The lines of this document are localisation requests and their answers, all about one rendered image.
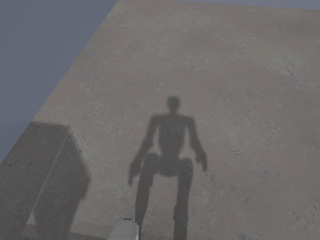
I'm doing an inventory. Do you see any robot left shin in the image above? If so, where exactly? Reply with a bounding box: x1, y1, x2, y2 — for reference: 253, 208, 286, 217
123, 217, 133, 221

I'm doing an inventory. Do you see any robot left thigh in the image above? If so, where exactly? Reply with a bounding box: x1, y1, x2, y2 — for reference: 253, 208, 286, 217
107, 220, 139, 240

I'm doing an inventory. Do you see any robot right hand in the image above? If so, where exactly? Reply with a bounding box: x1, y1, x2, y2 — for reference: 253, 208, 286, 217
237, 230, 258, 240

